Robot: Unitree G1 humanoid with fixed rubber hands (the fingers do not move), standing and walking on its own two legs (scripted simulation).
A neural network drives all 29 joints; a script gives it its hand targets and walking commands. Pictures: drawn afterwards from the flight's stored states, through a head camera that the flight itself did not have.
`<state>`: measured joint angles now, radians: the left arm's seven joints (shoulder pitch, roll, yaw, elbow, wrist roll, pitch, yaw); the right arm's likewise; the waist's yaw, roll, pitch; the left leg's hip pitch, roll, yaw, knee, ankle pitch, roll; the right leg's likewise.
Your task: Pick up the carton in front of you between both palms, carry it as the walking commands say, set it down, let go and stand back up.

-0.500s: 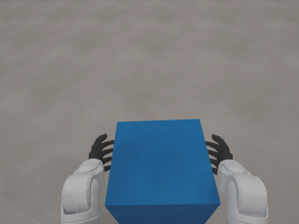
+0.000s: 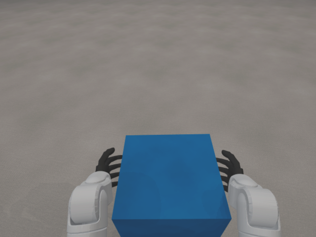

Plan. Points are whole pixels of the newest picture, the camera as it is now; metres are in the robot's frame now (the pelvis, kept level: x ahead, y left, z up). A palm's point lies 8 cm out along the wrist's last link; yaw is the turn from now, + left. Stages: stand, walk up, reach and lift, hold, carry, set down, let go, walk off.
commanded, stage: carry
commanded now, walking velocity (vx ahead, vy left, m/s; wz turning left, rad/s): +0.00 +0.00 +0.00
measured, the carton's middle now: (168, 196) +0.27 +0.00 +0.00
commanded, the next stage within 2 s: hold in 1.76 s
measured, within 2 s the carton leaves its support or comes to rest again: neither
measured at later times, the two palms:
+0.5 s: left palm (103, 202) +0.23 +0.15 +0.05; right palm (235, 204) +0.23 -0.15 +0.05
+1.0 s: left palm (107, 206) +0.22 +0.14 +0.04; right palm (238, 209) +0.22 -0.16 +0.04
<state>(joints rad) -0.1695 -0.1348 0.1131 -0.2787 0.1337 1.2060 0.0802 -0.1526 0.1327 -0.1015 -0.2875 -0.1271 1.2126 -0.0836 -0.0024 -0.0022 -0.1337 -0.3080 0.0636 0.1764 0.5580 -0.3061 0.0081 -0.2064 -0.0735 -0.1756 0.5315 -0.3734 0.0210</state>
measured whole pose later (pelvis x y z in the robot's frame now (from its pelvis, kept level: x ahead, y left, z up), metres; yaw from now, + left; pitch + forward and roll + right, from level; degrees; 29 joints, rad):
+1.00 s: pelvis -0.06 -0.01 +0.00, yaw +0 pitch +2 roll +0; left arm -0.20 -0.14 0.16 0.17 0.24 0.74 0.03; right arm -0.18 0.14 -0.15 0.16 -0.23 0.75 -0.03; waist 0.00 0.00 -0.10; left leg -0.34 0.08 0.17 0.52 -0.20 0.01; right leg -0.25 -0.06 -0.18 0.53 -0.30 -0.01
